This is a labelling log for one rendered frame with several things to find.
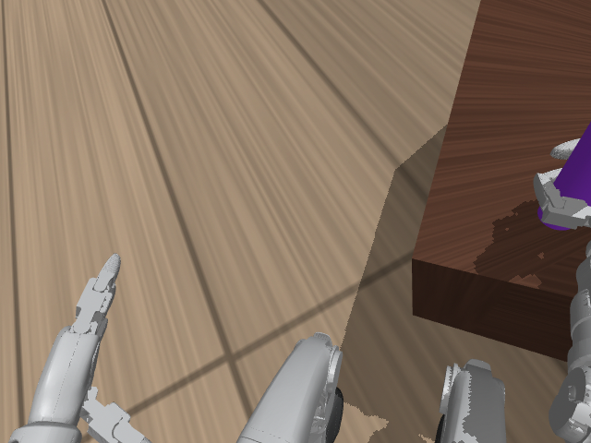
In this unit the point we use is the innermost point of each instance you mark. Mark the left robot hand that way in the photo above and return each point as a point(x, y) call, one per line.
point(64, 392)

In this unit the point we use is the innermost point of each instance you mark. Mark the right robot arm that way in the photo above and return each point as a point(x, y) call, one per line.
point(570, 412)

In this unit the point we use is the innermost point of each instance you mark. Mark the left robot foot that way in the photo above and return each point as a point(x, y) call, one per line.
point(333, 426)

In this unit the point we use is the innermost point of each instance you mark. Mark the can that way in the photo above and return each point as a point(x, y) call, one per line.
point(574, 180)

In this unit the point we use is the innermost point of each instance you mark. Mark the left robot arm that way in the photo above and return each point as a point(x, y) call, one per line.
point(46, 432)

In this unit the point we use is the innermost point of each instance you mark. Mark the right robot hand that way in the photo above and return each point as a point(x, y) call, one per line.
point(557, 210)

